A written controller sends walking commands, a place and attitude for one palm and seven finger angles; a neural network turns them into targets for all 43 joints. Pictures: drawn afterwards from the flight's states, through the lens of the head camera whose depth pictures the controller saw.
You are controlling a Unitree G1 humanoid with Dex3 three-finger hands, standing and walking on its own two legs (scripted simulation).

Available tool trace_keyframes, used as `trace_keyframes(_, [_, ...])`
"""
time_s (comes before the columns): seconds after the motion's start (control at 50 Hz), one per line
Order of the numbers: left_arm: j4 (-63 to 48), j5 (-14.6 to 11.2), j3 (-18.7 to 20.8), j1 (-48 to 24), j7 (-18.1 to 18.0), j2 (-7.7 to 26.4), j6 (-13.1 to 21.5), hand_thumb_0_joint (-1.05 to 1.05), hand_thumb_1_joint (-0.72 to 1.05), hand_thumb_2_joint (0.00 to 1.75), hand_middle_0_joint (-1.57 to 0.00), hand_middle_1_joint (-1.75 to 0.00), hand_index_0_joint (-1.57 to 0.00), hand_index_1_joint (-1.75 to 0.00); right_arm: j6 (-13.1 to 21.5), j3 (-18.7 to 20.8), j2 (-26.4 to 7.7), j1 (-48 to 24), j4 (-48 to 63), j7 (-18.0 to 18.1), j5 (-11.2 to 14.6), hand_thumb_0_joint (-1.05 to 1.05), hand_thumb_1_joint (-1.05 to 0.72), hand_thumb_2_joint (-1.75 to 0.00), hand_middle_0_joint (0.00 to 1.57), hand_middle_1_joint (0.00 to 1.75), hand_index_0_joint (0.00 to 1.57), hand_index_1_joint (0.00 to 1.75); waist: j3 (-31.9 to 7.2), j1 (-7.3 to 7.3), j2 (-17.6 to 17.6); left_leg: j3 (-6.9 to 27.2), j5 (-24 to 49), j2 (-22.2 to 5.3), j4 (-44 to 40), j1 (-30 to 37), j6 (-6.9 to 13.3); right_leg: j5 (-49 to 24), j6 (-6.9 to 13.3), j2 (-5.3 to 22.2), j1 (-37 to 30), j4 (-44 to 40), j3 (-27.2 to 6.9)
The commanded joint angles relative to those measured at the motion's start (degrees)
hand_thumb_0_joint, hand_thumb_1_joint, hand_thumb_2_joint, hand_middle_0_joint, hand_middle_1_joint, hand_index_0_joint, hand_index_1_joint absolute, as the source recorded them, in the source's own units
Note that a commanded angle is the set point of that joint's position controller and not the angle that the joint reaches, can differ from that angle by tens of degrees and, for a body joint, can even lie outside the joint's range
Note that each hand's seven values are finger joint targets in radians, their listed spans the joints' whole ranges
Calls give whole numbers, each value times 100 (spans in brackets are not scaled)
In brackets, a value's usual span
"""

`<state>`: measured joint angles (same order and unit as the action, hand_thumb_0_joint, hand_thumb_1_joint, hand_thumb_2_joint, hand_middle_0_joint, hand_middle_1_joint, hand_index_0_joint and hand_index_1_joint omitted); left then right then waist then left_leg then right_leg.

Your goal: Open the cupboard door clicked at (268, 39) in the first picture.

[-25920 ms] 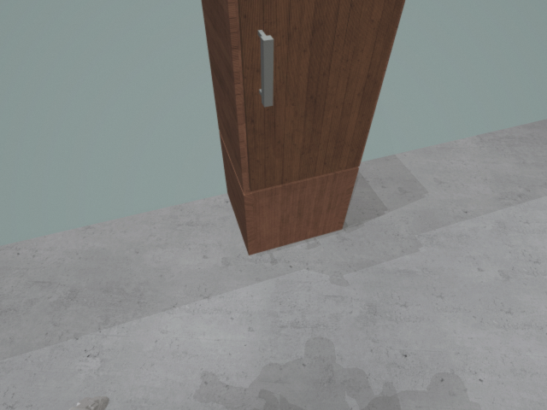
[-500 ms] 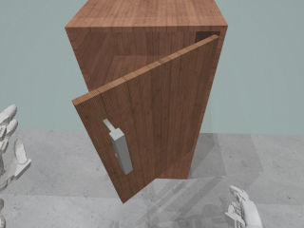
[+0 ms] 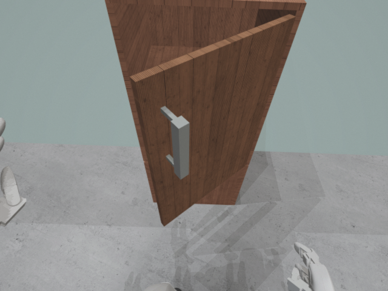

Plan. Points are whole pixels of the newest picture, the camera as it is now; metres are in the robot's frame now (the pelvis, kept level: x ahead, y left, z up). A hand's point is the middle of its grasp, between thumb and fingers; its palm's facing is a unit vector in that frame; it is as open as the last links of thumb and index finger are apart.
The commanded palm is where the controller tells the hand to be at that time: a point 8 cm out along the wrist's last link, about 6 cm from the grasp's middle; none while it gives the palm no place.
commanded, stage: step back with the hand held close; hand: left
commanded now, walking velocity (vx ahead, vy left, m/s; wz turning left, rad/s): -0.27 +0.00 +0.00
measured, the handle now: (174, 144) +0.37 +0.07 +0.11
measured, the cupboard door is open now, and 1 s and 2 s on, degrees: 41 41 41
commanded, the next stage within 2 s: stop stepping back and stand still in 0.42 s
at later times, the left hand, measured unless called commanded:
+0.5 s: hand out of the picture +0.12 +0.27 +0.20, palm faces +0.40 -0.84 -0.38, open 7.4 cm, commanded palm +0.05 +0.31 +0.19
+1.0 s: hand out of the picture +0.01 +0.26 +0.18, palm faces +0.29 -0.82 -0.49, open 7.4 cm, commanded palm -0.03 +0.30 +0.19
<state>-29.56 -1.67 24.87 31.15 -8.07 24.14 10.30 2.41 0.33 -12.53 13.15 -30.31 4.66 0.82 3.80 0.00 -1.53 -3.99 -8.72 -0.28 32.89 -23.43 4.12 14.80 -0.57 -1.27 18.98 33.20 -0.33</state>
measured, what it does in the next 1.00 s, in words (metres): walks backwards: right foot, then left foot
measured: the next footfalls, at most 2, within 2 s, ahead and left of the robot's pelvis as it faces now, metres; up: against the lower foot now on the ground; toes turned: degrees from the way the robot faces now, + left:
right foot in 0.56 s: -0.17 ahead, -0.05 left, +0.00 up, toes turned -7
left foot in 0.72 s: -0.04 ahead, +0.09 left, +0.00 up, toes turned -7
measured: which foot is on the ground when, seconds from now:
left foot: down 0.00-0.56, up 0.58-0.70, down 0.72-0.94, up 0.96-1.00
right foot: down 0.00-0.22, up 0.24-0.54, down 0.56-1.00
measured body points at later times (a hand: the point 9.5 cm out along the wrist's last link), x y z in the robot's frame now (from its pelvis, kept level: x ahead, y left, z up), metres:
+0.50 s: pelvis -0.10 +0.02 +0.01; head -0.08 +0.05 +0.46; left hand +0.09 +0.31 +0.22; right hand +0.07 -0.20 -0.06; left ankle +0.05 +0.09 -0.73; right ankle -0.22 -0.10 -0.68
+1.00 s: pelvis -0.20 +0.02 +0.01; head -0.21 +0.04 +0.46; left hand -0.01 +0.30 +0.21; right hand -0.09 -0.24 -0.07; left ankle -0.12 +0.11 -0.69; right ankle -0.23 -0.07 -0.73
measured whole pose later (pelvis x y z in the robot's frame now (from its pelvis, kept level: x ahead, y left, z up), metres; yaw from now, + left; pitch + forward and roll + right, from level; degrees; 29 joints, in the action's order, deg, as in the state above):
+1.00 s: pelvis -0.20 +0.02 +0.01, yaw -7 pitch -1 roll +0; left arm -30.6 -2.6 24.5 36.0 -7.6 25.6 11.6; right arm 5.3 0.5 -11.8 15.7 -36.7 3.6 -0.7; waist -1.3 -0.7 1.4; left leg 0.1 -17.4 2.4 46.2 -27.5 -0.1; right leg 15.5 3.3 -1.7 10.5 26.8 1.3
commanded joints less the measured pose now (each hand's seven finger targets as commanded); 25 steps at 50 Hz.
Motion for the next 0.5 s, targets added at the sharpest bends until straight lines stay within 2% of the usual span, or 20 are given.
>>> trace_keyframes(0.0, [-1260, -13, 751, -92, -161, 921, 437, 0, 90, 90, -20, -30, -20, -30, 483, 332, -746, -568, 812, 29, -9, 0, -90, -90, 20, 30, 20, 30, -689, 57, -307, 994, -2872, -779, -1372, -971, -32, 991, 224, 149, -878, -262, -477])
trace_keyframes(0.02, [-1301, -18, 704, -127, -166, 912, 448, 0, 90, 90, -20, -30, -20, -30, 494, 341, -703, -527, 764, 17, -24, 0, -90, -90, 20, 30, 20, 30, -655, 25, 67, 784, -2626, -501, -838, -503, -145, 1418, 347, 364, -231, -850, -879])
trace_keyframes(0.04, [-1325, -18, 642, -224, -193, 917, 453, 0, 90, 90, -20, -30, -20, -30, 490, 350, -688, -448, 665, 6, -42, 0, -90, -90, 20, 30, 20, 30, -582, -25, 589, 581, -2159, -197, 117, 197, -298, 1890, 565, 803, 730, -1522, -1457])
trace_keyframes(0.06, [-1297, -20, 640, -291, -237, 962, 463, 0, 90, 90, -20, -30, -20, -30, 479, 384, -715, -353, 499, -8, -74, 0, -90, -90, 20, 30, 20, 30, -663, -65, 908, 470, -1644, -3, 1209, 974, -414, 1965, 854, 1358, 1585, -1948, -2024])
trace_keyframes(0.08, [-1191, -5, 444, -372, -257, 816, 429, 0, 90, 90, -20, -30, -20, -30, 454, 328, -606, -326, 391, -40, -86, 0, -90, -90, 20, 30, 20, 30, -705, -113, 1185, 479, -1421, 43, 1793, 1215, -413, 1526, 930, 1680, 1796, -1984, -2092])
trace_keyframes(0.1, [-1084, 0, 444, -446, -270, 830, 375, 0, 90, 90, -20, -30, -20, -30, 424, 304, -588, -342, 370, -59, -84, 0, -90, -90, 20, 30, 20, 30, -794, -116, 1384, 532, -1443, -5, 1856, 1230, -379, 1249, 855, 1687, 1710, -1831, -1820])
trace_keyframes(0.12, [-1184, 7, 463, -680, -280, 883, 376, 0, 90, 90, -20, -30, -20, -30, 422, 298, -615, -397, 391, -46, -78, 0, -90, -90, 20, 30, 20, 30, -636, -130, 1303, 618, -1486, -74, 1347, 1251, -348, 952, 732, 1546, 1672, -1632, -1554])
trace_keyframes(0.14, [-1222, 12, 497, -920, -275, 964, 386, 0, 90, 90, -20, -30, -20, -30, 424, 254, -629, -473, 402, -10, -80, 0, -90, -90, 20, 30, 20, 30, -382, -154, 1029, 594, -1409, -84, 489, 1232, -334, 903, 515, 1239, 1663, -1328, -1241])
trace_keyframes(0.16, [-1397, 13, 525, -1100, -269, 1058, 431, 0, 90, 90, -20, -30, -20, -30, 453, 277, -774, -604, 404, 58, -95, 0, -90, -90, 20, 30, 20, 30, -88, -146, 37, 1048, -1723, -414, -591, 869, -180, 1035, 301, 778, 1606, -703, -948])
trace_keyframes(0.18, [-1606, 34, 614, -1094, -286, 1012, 527, 0, 90, 90, -20, -30, -20, -30, 526, 264, -911, -622, 502, 94, -112, 0, -90, -90, 20, 30, 20, 30, -194, -66, -1362, 2101, -2007, -1236, -1697, 3, 158, 939, -7, 100, 898, 563, -370])
trace_keyframes(0.2, [-1578, 36, 849, -924, -325, 1081, 607, 0, 90, 90, -20, -30, -20, -30, 652, 265, -741, -638, 485, 91, -147, 0, -90, -90, 20, 30, 20, 30, -780, -58, -2165, 3032, -3086, -2056, -2658, -804, 534, 1367, -86, -311, -96, 2528, -154])
trace_keyframes(0.22, [-1583, 32, 922, -875, -314, 1130, 645, 0, 90, 90, -20, -30, -20, -30, 732, 328, -643, -541, 430, 38, -146, 0, -90, -90, 20, 30, 20, 30, -955, -72, -1575, 3015, -3278, -2160, -2836, -1116, 541, 1420, -47, -405, -427, 3753, -427])
trace_keyframes(0.24, [-1495, -15, 918, -719, -285, 1072, 647, 0, 90, 90, -20, -30, -20, -30, 757, 403, -652, -502, 395, -37, -121, 0, -90, -90, 20, 30, 20, 30, -924, -55, -956, 2714, -2653, -2041, -2444, -871, 567, 1405, -25, -375, -119, 4001, -522])
trace_keyframes(0.26, [-1542, -59, 967, -587, -282, 1125, 639, 0, 90, 90, -20, -30, -20, -30, 771, 429, -663, -553, 367, -84, -118, 0, -90, -90, 20, 30, 20, 30, -1060, -12, -532, 2405, -1988, -1920, -2051, -305, 565, 1361, -41, -278, 240, 3814, -536])
trace_keyframes(0.28, [-1542, -91, 731, -388, -289, 848, 593, 0, 90, 90, -20, -30, -20, -30, 795, 401, -598, -613, 339, -136, -129, 0, -90, -90, 20, 30, 20, 30, -1016, -8, -402, 2131, -1550, -1768, -1965, 49, 541, 1368, -58, -244, 481, 3656, -418])
trace_keyframes(0.32, [-1646, -139, 504, -279, -288, 674, 503, 0, 90, 90, -20, -30, -20, -30, 797, 348, -568, -665, 260, -215, -107, 0, -90, -90, 20, 30, 20, 30, -1110, -8, -835, 1705, -1458, -1575, -2185, 408, 332, 1426, -54, -257, 403, 3102, -111])
trace_keyframes(0.36, [-1645, -150, 417, -338, -287, 680, 474, 0, 90, 90, -20, -30, -20, -30, 811, 303, -568, -693, 208, -214, -122, 0, -90, -90, 20, 30, 20, 30, -1056, -18, -1354, 1522, -1674, -1433, -2520, 579, 143, 1573, -6, -300, 48, 2252, 175])
trace_keyframes(0.42, [-1482, -210, 422, -365, -231, 819, 466, 0, 90, 90, -20, -30, -20, -30, 812, 240, -571, -600, 165, -207, -155, 0, -90, -90, 20, 30, 20, 30, -1261, 17, -1455, 1258, -1733, -1246, -2839, 916, -181, 1805, 130, -490, -559, 842, 549])
trace_keyframes(0.46, [-1277, -288, 575, -88, -179, 947, 483, 0, 90, 90, -20, -30, -20, -30, 737, 238, -536, -525, 145, -226, -200, 0, -90, -90, 20, 30, 20, 30, -1399, 62, -1509, 1008, -1039, -1081, -2680, 1111, -402, 1494, 249, -437, -999, -582, 587])
trace_keyframes(0.48, [-1370, -340, 548, -133, -109, 963, 535, 0, 90, 90, -20, -30, -20, -30, 661, 228, -526, -501, 160, -237, -196, 0, -90, -90, 20, 30, 20, 30, -1455, 59, -1348, 786, -633, -982, -2391, 1269, -612, 1050, 308, -341, -1184, -1376, 564])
